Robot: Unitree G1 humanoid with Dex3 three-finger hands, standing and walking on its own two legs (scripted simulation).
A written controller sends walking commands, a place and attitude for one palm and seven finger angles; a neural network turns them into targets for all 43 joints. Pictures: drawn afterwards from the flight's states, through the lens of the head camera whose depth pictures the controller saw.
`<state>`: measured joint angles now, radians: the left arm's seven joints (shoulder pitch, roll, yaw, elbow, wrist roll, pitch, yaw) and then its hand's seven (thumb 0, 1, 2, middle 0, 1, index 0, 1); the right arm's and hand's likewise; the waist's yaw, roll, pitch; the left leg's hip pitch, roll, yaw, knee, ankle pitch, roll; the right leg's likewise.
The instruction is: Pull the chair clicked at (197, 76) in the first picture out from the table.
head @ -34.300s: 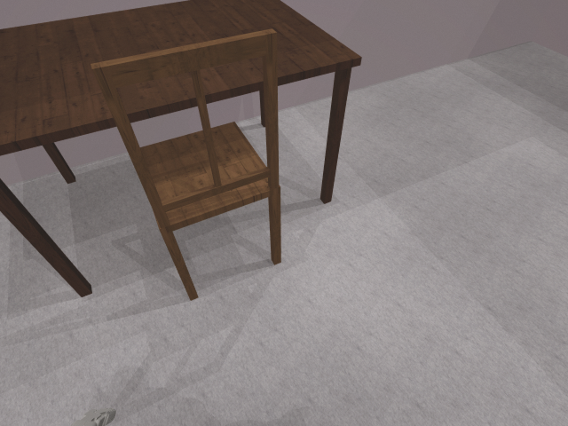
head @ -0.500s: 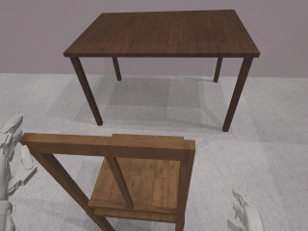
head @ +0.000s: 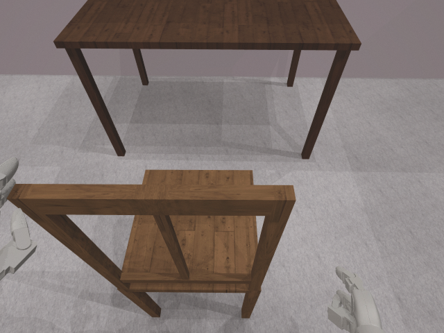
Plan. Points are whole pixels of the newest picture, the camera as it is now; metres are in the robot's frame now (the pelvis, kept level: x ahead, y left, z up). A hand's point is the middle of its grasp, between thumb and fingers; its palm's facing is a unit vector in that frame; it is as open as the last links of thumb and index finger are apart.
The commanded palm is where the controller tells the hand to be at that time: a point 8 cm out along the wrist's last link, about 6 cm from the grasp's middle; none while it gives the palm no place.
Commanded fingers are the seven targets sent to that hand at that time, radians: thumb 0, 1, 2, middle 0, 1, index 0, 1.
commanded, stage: step back with the hand held close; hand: left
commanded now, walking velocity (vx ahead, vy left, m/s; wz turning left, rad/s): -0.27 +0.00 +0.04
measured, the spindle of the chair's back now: (175, 251) +0.28 +0.11 -0.06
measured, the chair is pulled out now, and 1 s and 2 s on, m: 0.64 0.64 0.64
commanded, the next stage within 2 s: stop stepping back and stand still in 1.12 s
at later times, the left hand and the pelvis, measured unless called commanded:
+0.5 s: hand out of the picture +0.14 +0.27 +0.16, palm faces +0.46 -0.73 -0.50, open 7.4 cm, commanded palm +0.07 +0.30 +0.18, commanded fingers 0.00 0.90 0.90 -0.20 -0.30 -0.20 -0.30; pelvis -0.06 +0.00 -0.01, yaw +2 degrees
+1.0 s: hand out of the picture +0.07 +0.26 +0.16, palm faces +0.48 -0.72 -0.50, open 7.4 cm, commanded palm +0.01 +0.29 +0.18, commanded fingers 0.00 0.90 0.90 -0.20 -0.30 -0.20 -0.30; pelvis -0.12 -0.02 -0.02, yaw +2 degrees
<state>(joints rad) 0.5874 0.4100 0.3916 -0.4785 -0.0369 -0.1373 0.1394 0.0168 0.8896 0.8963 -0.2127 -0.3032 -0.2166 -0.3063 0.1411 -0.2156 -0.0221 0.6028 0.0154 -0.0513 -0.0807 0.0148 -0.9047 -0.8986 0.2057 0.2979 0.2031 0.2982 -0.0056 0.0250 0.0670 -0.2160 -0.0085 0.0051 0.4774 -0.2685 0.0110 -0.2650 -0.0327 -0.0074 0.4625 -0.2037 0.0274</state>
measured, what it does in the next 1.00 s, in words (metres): walks backwards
